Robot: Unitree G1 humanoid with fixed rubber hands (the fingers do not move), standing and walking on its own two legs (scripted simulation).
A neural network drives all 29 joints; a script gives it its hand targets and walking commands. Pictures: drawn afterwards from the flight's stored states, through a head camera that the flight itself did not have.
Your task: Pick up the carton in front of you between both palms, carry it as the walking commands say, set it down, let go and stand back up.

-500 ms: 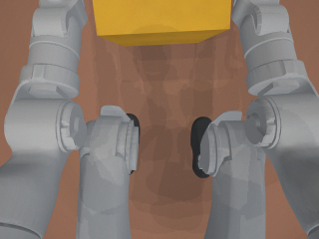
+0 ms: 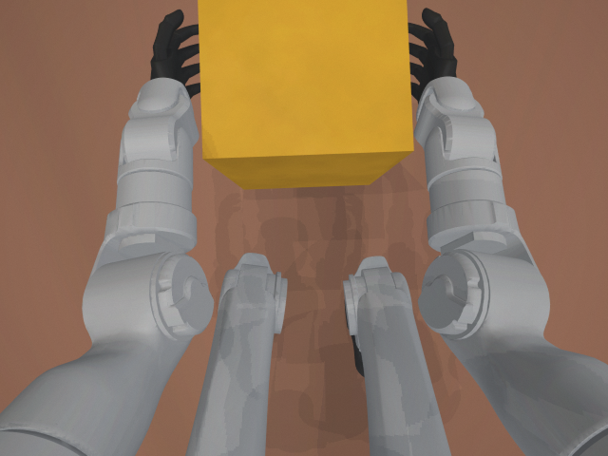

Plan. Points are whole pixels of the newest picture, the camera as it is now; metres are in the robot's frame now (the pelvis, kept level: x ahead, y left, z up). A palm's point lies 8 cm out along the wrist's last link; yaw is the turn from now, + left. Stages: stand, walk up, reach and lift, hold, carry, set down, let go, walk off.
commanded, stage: reach and lift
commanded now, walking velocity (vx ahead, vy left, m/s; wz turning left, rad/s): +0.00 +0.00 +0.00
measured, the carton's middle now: (304, 100) +0.53 +0.02 -0.13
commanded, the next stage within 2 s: none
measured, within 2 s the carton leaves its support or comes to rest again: neither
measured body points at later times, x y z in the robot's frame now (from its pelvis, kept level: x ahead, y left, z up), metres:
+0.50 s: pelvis +0.04 +0.00 +0.13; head +0.23 +0.01 +0.54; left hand +0.48 +0.17 +0.08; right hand +0.49 -0.13 +0.08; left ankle +0.12 +0.13 -0.44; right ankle +0.12 -0.13 -0.44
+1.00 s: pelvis +0.10 +0.00 +0.26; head +0.16 +0.00 +0.71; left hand +0.44 +0.16 +0.23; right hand +0.44 -0.14 +0.23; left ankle +0.12 +0.13 -0.44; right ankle +0.12 -0.13 -0.44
